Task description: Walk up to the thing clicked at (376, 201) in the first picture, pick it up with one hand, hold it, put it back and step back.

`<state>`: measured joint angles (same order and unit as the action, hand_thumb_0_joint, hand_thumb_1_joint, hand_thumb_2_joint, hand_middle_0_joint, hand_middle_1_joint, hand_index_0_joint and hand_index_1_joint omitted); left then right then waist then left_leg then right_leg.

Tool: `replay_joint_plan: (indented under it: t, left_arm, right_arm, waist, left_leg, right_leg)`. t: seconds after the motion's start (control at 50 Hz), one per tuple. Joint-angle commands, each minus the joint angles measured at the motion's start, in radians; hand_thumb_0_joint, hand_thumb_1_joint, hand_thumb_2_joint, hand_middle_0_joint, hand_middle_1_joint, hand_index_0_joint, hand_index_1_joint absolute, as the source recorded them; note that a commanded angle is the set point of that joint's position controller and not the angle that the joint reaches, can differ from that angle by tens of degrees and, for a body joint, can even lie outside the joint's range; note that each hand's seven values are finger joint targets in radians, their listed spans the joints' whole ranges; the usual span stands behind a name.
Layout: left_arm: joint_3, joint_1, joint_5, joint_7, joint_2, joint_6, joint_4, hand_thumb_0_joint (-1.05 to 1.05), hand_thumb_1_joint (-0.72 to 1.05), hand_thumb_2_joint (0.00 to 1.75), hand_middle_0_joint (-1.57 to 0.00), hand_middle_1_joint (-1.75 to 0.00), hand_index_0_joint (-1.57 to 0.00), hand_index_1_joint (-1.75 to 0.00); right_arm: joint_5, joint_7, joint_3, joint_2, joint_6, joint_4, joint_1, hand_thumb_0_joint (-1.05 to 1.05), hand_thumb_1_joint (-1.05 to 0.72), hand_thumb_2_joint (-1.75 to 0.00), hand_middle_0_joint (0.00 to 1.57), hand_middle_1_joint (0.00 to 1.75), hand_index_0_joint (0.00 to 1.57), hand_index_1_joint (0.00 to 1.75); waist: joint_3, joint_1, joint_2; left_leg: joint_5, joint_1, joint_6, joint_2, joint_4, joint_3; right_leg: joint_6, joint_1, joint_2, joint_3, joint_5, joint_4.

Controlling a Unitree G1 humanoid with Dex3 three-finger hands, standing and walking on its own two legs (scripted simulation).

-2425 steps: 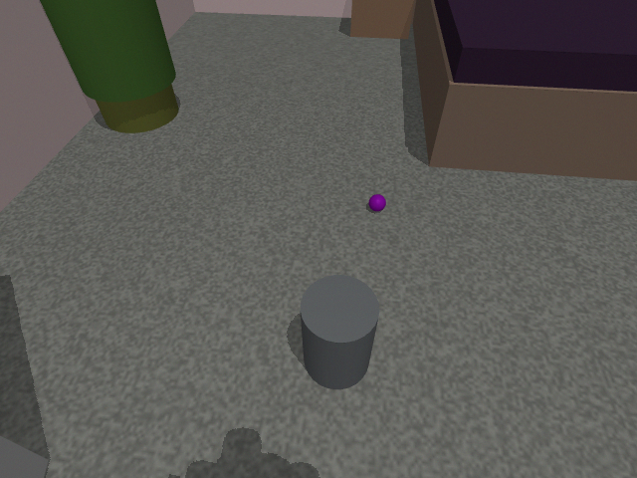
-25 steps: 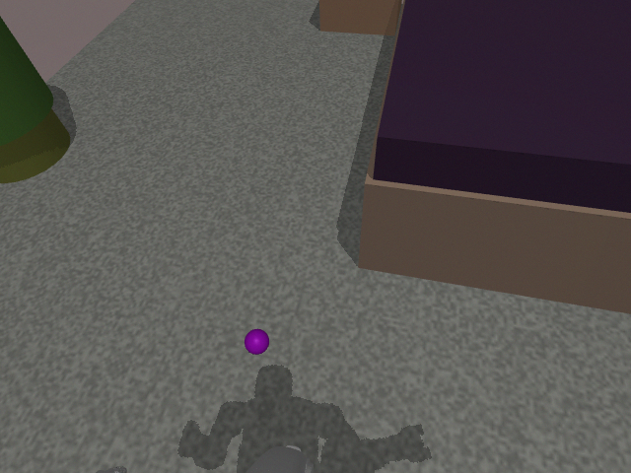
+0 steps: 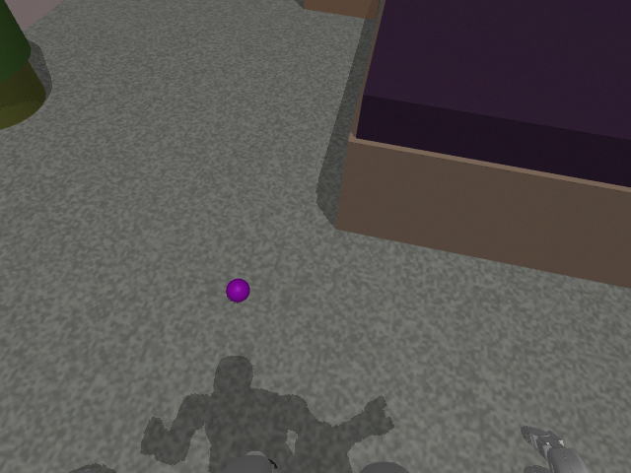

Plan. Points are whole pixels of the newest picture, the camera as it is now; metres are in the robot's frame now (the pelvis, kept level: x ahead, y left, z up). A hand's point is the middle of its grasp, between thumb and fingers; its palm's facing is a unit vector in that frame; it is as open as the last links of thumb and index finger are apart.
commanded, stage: step back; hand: left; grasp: from above
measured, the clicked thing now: (238, 290) +0.70 +0.26 -0.72
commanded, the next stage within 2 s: stand in 1.96 s
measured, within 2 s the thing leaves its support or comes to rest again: neither
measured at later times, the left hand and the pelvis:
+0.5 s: hand out of the picture -0.05 +0.25 -0.15, palm faces +0.07 -0.91 -0.40, open 7.4 cm; pelvis -0.17 -0.02 -0.01, yaw +5 degrees
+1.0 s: hand out of the picture -0.29 +0.22 -0.13, palm faces +0.06 -0.90 -0.43, open 7.4 cm; pelvis -0.33 -0.06 +0.00, yaw +3 degrees
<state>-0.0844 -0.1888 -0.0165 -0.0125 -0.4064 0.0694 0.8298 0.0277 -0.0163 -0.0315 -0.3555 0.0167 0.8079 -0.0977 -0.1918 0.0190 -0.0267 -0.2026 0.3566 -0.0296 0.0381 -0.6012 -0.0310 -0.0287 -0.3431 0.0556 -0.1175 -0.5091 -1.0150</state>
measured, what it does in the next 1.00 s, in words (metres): walks backwards: right foot, then left foot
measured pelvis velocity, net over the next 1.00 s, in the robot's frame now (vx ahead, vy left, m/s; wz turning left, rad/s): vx -0.33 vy -0.06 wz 0.06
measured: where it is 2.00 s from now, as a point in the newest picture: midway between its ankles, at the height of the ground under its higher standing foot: outside the picture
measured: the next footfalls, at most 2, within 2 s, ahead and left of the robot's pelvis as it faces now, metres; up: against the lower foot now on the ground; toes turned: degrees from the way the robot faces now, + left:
right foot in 0.08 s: -0.03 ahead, -0.15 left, +0.00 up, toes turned +1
left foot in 0.42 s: -0.14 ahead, +0.09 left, +0.00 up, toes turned +3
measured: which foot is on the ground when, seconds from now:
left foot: down 0.00-0.12, up 0.14-0.40, down 0.42-0.80, up 0.82-1.00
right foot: up 0.00-0.06, down 0.08-0.44, up 0.46-0.76, down 0.78-1.00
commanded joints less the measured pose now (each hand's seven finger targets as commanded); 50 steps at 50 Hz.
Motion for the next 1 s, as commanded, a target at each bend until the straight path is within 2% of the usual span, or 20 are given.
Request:
replay_joint_plan:
  t: [0.0,0.06,0.08,0.1,0.12,0.18,0.28,0.36,0.4,0.44,0.46,0.52,0.66,0.72,0.74,0.76,0.78,0.8,0.86,0.98]
  left_arm:
    - [-0.054,-0.080,0.000,0.006,-0.154,-0.037,-0.048,0.00,0.90,0.90,-0.20,-0.30,-0.20,-0.30]
    - [-0.066,-0.188,-0.019,0.009,-0.176,-0.046,0.006,0.00,0.90,0.90,-0.20,-0.30,-0.20,-0.30]
    - [-0.088,-0.162,-0.034,0.010,-0.256,-0.053,-0.019,0.00,0.90,0.90,-0.20,-0.30,-0.20,-0.30]
    - [-0.108,-0.065,-0.030,0.008,-0.368,-0.044,-0.064,0.00,0.90,0.90,-0.20,-0.30,-0.20,-0.30]
    - [-0.098,0.005,-0.027,0.003,-0.346,-0.052,-0.096,0.00,0.90,0.90,-0.20,-0.30,-0.20,-0.30]
    - [-0.069,0.149,-0.028,-0.011,-0.220,-0.056,-0.121,0.00,0.90,0.90,-0.20,-0.30,-0.20,-0.30]
    - [-0.063,0.030,-0.031,-0.025,-0.209,-0.050,-0.119,0.00,0.90,0.90,-0.20,-0.30,-0.20,-0.30]
    - [-0.054,0.048,-0.012,-0.024,-0.223,-0.033,-0.128,0.00,0.90,0.90,-0.20,-0.30,-0.20,-0.30]
    - [-0.034,0.049,-0.001,-0.015,-0.187,-0.021,-0.139,0.00,0.90,0.90,-0.20,-0.30,-0.20,-0.30]
    - [-0.044,0.127,0.008,-0.027,-0.183,-0.020,-0.158,0.00,0.90,0.90,-0.20,-0.30,-0.20,-0.30]
    - [-0.050,0.145,-0.003,-0.032,-0.193,-0.016,-0.144,0.00,0.90,0.90,-0.20,-0.30,-0.20,-0.30]
    - [-0.047,0.046,0.018,-0.026,-0.177,-0.015,-0.083,0.00,0.90,0.90,-0.20,-0.30,-0.20,-0.30]
    - [-0.032,0.037,-0.002,-0.009,-0.148,-0.038,-0.066,0.00,0.90,0.90,-0.20,-0.30,-0.20,-0.30]
    - [-0.032,-0.091,-0.007,-0.003,-0.143,-0.054,0.013,0.00,0.90,0.90,-0.20,-0.30,-0.20,-0.30]
    - [-0.046,-0.112,-0.021,-0.005,-0.174,-0.062,0.035,0.00,0.90,0.90,-0.20,-0.30,-0.20,-0.30]
    - [-0.065,-0.105,-0.034,-0.005,-0.240,-0.070,0.025,0.00,0.90,0.90,-0.20,-0.30,-0.20,-0.30]
    - [-0.089,-0.033,-0.032,-0.004,-0.359,-0.064,-0.007,0.00,0.90,0.90,-0.20,-0.30,-0.20,-0.30]
    - [-0.086,0.039,-0.031,-0.007,-0.360,-0.069,-0.034,0.00,0.90,0.90,-0.20,-0.30,-0.20,-0.30]
    - [-0.054,0.125,-0.030,-0.014,-0.232,-0.082,-0.041,0.00,0.90,0.90,-0.20,-0.30,-0.20,-0.30]
    - [-0.067,0.006,-0.039,0.003,-0.255,-0.092,-0.005,0.00,0.90,0.90,-0.20,-0.30,-0.20,-0.30]
  right_arm:
    - [0.004,-0.009,-0.096,-0.302,-0.002,-0.065,-0.030,0.00,-0.90,-0.90,0.20,0.30,0.20,0.30]
    - [-0.012,-0.003,-0.088,-0.278,0.016,-0.068,0.009,0.00,-0.90,-0.90,0.20,0.30,0.20,0.30]
    - [-0.021,-0.002,-0.071,-0.215,0.016,-0.086,0.003,0.00,-0.90,-0.90,0.20,0.30,0.20,0.30]
    - [-0.021,-0.021,-0.080,-0.212,0.016,-0.094,0.055,0.00,-0.90,-0.90,0.20,0.30,0.20,0.30]
    - [-0.018,-0.023,-0.088,-0.251,0.020,-0.077,0.041,0.00,-0.90,-0.90,0.20,0.30,0.20,0.30]
    - [-0.031,-0.017,-0.077,-0.225,0.010,-0.018,-0.084,0.00,-0.90,-0.90,0.20,0.30,0.20,0.30]
    - [-0.017,-0.016,-0.062,-0.204,0.001,-0.034,-0.074,0.00,-0.90,-0.90,0.20,0.30,0.20,0.30]
    - [-0.005,-0.012,-0.069,-0.200,-0.006,0.001,-0.151,0.00,-0.90,-0.90,0.20,0.30,0.20,0.30]
    - [0.003,-0.014,-0.084,-0.234,-0.013,0.028,-0.189,0.00,-0.90,-0.90,0.20,0.30,0.20,0.30]
    - [0.003,-0.002,-0.115,-0.426,-0.008,-0.010,-0.114,0.00,-0.90,-0.90,0.20,0.30,0.20,0.30]
    - [0.008,-0.006,-0.117,-0.393,-0.016,-0.009,-0.096,0.00,-0.90,-0.90,0.20,0.30,0.20,0.30]
    - [0.009,-0.020,-0.073,-0.289,-0.016,-0.022,0.000,0.00,-0.90,-0.90,0.20,0.30,0.20,0.30]
    - [0.013,-0.010,-0.084,-0.285,0.006,-0.023,-0.079,0.00,-0.90,-0.90,0.20,0.30,0.20,0.30]
    - [0.001,-0.003,-0.087,-0.312,0.024,-0.031,-0.015,0.00,-0.90,-0.90,0.20,0.30,0.20,0.30]
    - [-0.005,0.001,-0.076,-0.274,0.028,-0.027,-0.020,0.00,-0.90,-0.90,0.20,0.30,0.20,0.30]
    - [-0.010,0.003,-0.057,-0.211,0.025,-0.040,-0.035,0.00,-0.90,-0.90,0.20,0.30,0.20,0.30]
    - [-0.011,-0.014,-0.063,-0.204,0.023,-0.061,0.036,0.00,-0.90,-0.90,0.20,0.30,0.20,0.30]
    - [-0.009,-0.017,-0.079,-0.246,0.028,-0.048,0.043,0.00,-0.90,-0.90,0.20,0.30,0.20,0.30]
    - [-0.020,-0.008,-0.069,-0.230,0.014,0.013,-0.049,0.00,-0.90,-0.90,0.20,0.30,0.20,0.30]
    - [0.008,0.018,-0.067,-0.218,-0.019,0.033,-0.026,0.00,-0.90,-0.90,0.20,0.30,0.20,0.30]
  waist:
    - [0.288,-0.033,0.235]
    - [0.274,0.023,0.156]
    - [0.222,0.016,-0.090]
    - [0.159,0.063,-0.283]
    - [0.104,0.030,-0.230]
    - [0.110,-0.060,-0.113]
    - [0.185,0.029,-0.159]
    - [0.250,0.000,-0.177]
    - [0.273,-0.016,-0.077]
    - [0.240,-0.065,0.274]
    - [0.213,-0.059,0.206]
    - [0.177,0.018,0.129]
    - [0.257,-0.049,0.219]
    - [0.318,0.010,0.227]
    - [0.307,0.015,0.168]
    - [0.253,0.006,-0.042]
    - [0.196,0.060,-0.239]
    - [0.113,0.037,-0.195]
    - [0.118,-0.031,-0.075]
    - [0.131,0.057,-0.161]
  left_leg:
    - [0.199,-0.207,-0.177,0.217,0.145,0.234]
    - [0.012,0.018,-0.067,0.141,0.038,0.192]
    - [-0.208,0.211,0.004,-0.030,-0.141,0.141]
    - [-0.409,0.171,0.044,-0.134,-0.399,0.123]
    - [-0.382,0.125,0.053,-0.105,-0.545,0.212]
    - [-0.240,0.103,0.039,-0.162,-0.608,0.182]
    - [-0.333,0.145,0.058,-0.107,-0.352,0.111]
    - [-0.200,-0.022,0.028,-0.070,0.040,0.032]
    - [0.053,-0.177,-0.001,-0.008,0.215,0.108]
    - [0.329,-0.084,-0.258,0.368,0.264,0.571]
    - [0.364,-0.039,-0.286,0.376,0.249,0.557]
    - [0.432,-0.042,-0.201,0.235,0.173,0.279]
    - [0.341,-0.262,-0.207,0.210,0.118,0.255]
    - [0.162,-0.173,-0.149,0.186,0.076,0.221]
    - [0.060,-0.043,-0.094,0.145,0.017,0.199]
    - [-0.179,0.172,-0.026,0.014,-0.135,0.143]
    - [-0.395,0.168,0.029,-0.102,-0.322,0.136]
    - [-0.380,0.115,0.045,-0.066,-0.477,0.230]
    - [-0.225,0.120,0.039,-0.128,-0.543,0.188]
    - [-0.339,0.082,0.053,-0.048,-0.116,0.077]
  right_leg:
    - [0.023,0.056,-0.035,0.088,0.054,0.313]
    - [0.080,0.233,-0.079,0.036,0.198,0.578]
    - [0.146,0.231,-0.263,-0.267,0.146,0.650]
    - [0.311,-0.051,-0.468,-0.444,0.128,0.755]
    - [0.336,-0.162,-0.489,-0.455,0.150,0.767]
    - [0.209,-0.073,-0.275,-0.083,0.418,0.619]
    - [0.236,0.231,-0.308,-0.078,0.632,0.528]
    - [0.207,0.255,-0.306,-0.073,0.712,0.415]
    - [0.130,0.119,-0.247,-0.035,0.549,0.335]
    - [0.039,-0.093,-0.002,0.066,-0.147,-0.031]
    - [0.043,-0.086,0.000,-0.049,-0.144,-0.178]
    - [0.051,-0.107,0.030,-0.060,-0.028,-0.305]
    - [0.006,-0.044,-0.027,0.082,-0.015,0.209]
    - [0.050,0.168,-0.021,0.149,0.179,0.583]
    - [0.070,0.251,-0.053,0.070,0.206,0.619]
    - [0.115,0.292,-0.203,-0.202,0.081,0.677]
    - [0.283,0.016,-0.448,-0.433,0.050,0.745]
    - [0.329,-0.152,-0.500,-0.477,0.021,0.781]
    - [0.210,-0.035,-0.283,-0.122,0.227,0.638]
    - [0.219,0.138,-0.313,-0.181,-0.171,0.678]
